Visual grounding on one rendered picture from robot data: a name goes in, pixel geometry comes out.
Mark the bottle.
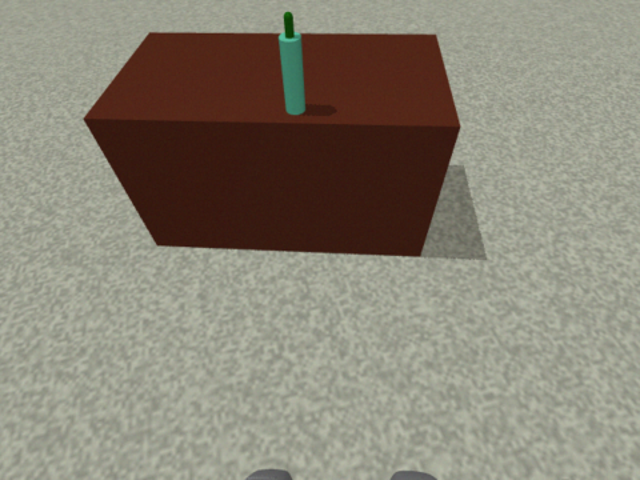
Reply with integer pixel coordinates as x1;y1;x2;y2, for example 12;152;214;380
278;12;306;115

